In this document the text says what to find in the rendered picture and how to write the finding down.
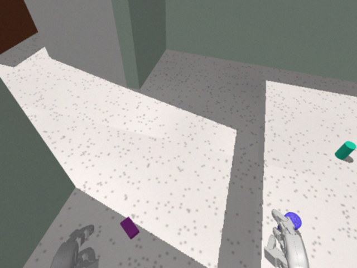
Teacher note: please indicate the right robot hand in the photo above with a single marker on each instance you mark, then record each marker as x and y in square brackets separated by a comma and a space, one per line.
[293, 254]

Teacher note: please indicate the left robot hand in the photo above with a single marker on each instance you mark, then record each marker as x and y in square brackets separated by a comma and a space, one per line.
[67, 255]

